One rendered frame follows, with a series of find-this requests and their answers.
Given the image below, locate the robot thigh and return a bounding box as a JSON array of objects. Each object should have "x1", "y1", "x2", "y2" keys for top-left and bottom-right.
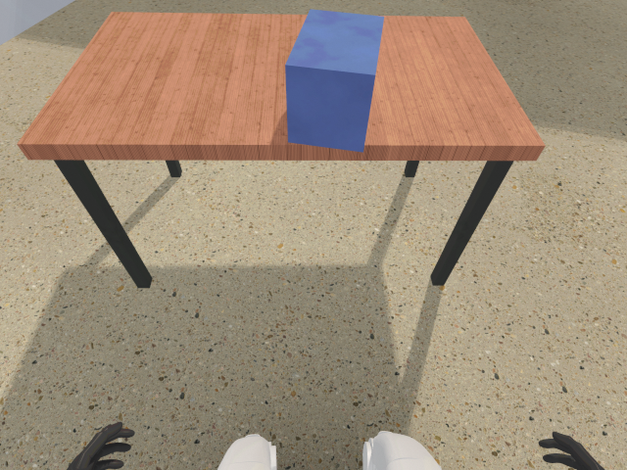
[
  {"x1": 362, "y1": 433, "x2": 442, "y2": 470},
  {"x1": 217, "y1": 437, "x2": 277, "y2": 470}
]

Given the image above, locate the table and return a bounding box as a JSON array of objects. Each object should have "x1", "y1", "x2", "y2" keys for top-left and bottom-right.
[{"x1": 17, "y1": 12, "x2": 546, "y2": 288}]

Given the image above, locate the right robot thigh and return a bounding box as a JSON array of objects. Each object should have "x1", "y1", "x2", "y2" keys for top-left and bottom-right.
[{"x1": 362, "y1": 433, "x2": 442, "y2": 470}]

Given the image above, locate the left robot thigh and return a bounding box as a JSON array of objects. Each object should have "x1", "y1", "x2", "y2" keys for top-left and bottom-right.
[{"x1": 217, "y1": 437, "x2": 277, "y2": 470}]

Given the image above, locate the carton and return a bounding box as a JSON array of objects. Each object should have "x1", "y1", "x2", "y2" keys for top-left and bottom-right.
[{"x1": 285, "y1": 9, "x2": 384, "y2": 152}]

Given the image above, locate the robot right hand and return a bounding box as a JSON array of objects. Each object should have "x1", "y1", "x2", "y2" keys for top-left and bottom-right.
[{"x1": 539, "y1": 432, "x2": 604, "y2": 470}]

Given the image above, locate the robot left hand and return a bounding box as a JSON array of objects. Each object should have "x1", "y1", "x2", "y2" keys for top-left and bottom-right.
[{"x1": 67, "y1": 422, "x2": 135, "y2": 470}]

